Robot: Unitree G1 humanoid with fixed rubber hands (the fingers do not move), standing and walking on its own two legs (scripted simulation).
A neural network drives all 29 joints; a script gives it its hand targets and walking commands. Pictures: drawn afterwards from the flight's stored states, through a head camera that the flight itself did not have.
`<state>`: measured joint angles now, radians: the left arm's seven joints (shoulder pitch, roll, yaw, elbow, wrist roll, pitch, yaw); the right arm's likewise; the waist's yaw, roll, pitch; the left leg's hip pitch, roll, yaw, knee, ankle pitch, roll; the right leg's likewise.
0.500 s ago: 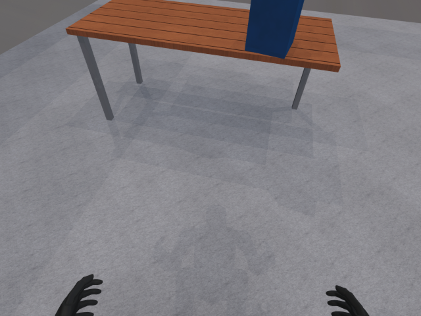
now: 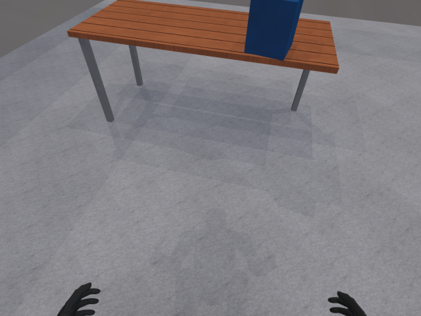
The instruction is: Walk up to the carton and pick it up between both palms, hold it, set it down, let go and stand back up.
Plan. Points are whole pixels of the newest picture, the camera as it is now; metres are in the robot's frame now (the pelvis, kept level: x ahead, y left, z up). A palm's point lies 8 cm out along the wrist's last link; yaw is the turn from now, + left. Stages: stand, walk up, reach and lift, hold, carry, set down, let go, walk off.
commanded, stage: walk up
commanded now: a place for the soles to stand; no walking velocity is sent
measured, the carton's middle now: (273, 22) +1.37 -0.28 +0.03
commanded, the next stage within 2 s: none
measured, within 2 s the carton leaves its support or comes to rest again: neither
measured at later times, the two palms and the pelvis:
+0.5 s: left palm (90, 293) +0.18 +0.23 -0.04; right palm out of the picture +0.14 -0.41 -0.08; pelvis +0.09 -0.09 +0.02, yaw -5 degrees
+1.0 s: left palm (100, 228) +0.33 +0.27 -0.08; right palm (369, 246) +0.29 -0.35 -0.06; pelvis +0.24 -0.03 +0.01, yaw -8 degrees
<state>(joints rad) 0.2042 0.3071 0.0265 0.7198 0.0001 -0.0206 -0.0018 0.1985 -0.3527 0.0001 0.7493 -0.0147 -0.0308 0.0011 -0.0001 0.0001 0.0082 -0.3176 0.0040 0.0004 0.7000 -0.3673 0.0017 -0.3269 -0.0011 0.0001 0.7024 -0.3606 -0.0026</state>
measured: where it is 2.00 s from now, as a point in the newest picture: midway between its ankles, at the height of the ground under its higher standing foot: (225, 251)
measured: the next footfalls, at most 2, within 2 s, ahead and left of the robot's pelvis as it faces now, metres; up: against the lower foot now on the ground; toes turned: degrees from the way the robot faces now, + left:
right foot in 0.26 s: +0.15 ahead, -0.17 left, +0.00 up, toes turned -6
left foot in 0.80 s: +0.34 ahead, +0.07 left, +0.00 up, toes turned -3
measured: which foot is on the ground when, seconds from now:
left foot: down 0.00-0.26, up 0.28-0.78, down 0.80-1.00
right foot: down 0.00-0.02, up 0.04-0.24, down 0.26-0.80, up 0.82-1.00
